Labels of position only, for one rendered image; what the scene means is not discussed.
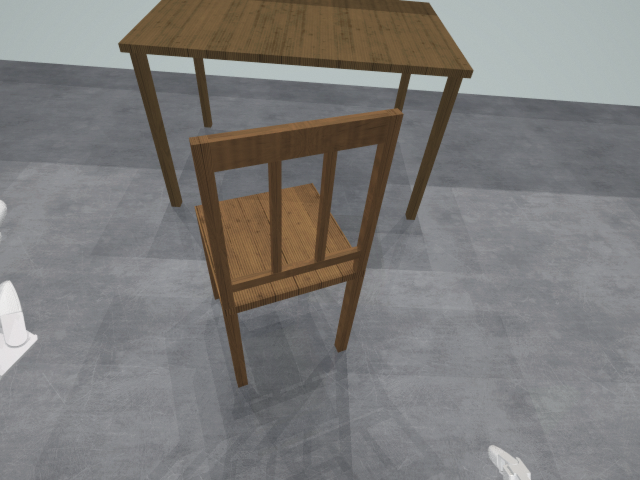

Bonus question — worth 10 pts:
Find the robot left hand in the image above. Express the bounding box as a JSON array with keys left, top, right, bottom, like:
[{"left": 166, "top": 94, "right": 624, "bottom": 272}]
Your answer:
[{"left": 0, "top": 200, "right": 37, "bottom": 380}]

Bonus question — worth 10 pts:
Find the table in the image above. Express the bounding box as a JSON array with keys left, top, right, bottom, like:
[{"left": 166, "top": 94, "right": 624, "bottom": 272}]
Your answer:
[{"left": 118, "top": 0, "right": 474, "bottom": 220}]

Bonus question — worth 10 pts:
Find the robot right hand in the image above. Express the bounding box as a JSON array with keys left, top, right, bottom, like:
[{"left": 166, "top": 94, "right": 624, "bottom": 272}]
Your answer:
[{"left": 488, "top": 445, "right": 531, "bottom": 480}]

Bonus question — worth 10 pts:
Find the chair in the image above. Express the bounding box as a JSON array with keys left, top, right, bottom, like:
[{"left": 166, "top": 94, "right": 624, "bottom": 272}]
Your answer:
[{"left": 189, "top": 108, "right": 404, "bottom": 388}]

